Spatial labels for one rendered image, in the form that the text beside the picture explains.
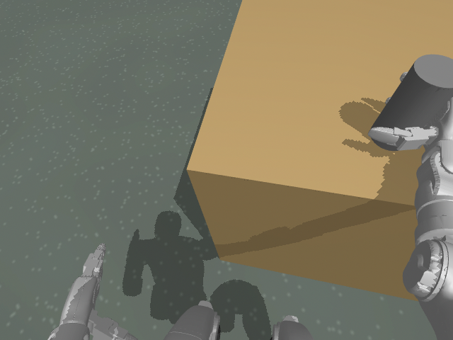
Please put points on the can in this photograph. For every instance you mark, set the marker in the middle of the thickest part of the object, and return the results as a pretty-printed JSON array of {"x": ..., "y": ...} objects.
[{"x": 424, "y": 90}]

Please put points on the left robot arm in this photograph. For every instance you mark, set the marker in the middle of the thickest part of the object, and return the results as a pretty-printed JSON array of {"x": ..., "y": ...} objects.
[{"x": 70, "y": 331}]

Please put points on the left robot hand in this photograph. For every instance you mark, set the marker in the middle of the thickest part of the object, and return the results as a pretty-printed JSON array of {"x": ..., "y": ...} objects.
[{"x": 80, "y": 303}]

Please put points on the right robot hand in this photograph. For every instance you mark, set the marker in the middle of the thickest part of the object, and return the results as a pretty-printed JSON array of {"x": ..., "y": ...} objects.
[{"x": 440, "y": 127}]

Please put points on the right robot arm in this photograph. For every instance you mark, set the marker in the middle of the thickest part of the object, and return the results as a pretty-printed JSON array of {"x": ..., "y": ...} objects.
[{"x": 429, "y": 273}]

